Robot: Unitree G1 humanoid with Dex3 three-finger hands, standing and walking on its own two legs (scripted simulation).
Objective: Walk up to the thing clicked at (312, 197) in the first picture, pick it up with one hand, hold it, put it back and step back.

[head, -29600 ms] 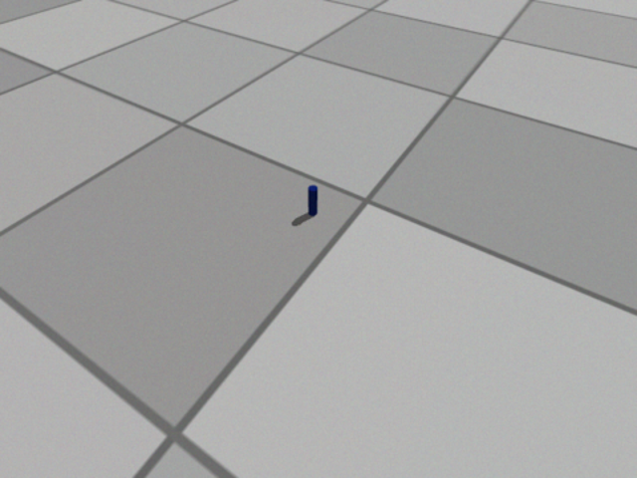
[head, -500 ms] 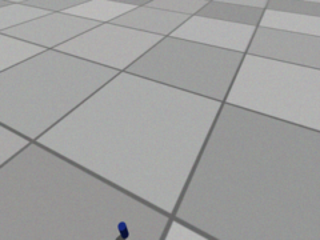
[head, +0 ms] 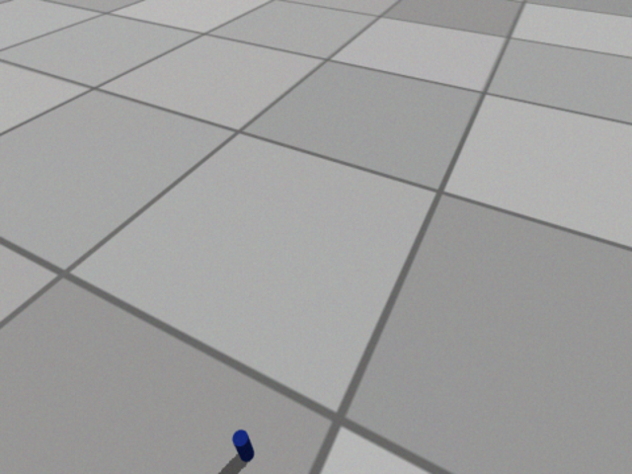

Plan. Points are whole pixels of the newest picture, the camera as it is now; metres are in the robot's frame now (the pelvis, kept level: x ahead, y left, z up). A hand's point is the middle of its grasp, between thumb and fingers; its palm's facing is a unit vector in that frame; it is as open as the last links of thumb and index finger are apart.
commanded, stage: stand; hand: left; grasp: from the side
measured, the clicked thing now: (243, 446) +0.37 +0.20 -0.70
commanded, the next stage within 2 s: step back in 1.14 s
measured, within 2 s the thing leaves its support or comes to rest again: neither
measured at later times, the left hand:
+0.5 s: hand out of the picture +0.11 +0.24 -0.15, palm faces -0.01 -0.94 -0.34, open 7.4 cm
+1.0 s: hand out of the picture +0.10 +0.25 -0.15, palm faces -0.01 -0.94 -0.34, open 7.4 cm
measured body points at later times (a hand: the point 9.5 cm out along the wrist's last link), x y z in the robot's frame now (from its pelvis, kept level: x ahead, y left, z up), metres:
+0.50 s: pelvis +0.03 +0.00 +0.00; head +0.04 +0.00 +0.45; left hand +0.11 +0.29 -0.13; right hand +0.11 -0.29 -0.13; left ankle +0.03 +0.12 -0.74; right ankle +0.03 -0.13 -0.74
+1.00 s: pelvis +0.03 +0.00 +0.00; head +0.03 -0.01 +0.45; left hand +0.10 +0.30 -0.13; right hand +0.10 -0.30 -0.13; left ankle +0.03 +0.12 -0.74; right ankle +0.03 -0.13 -0.74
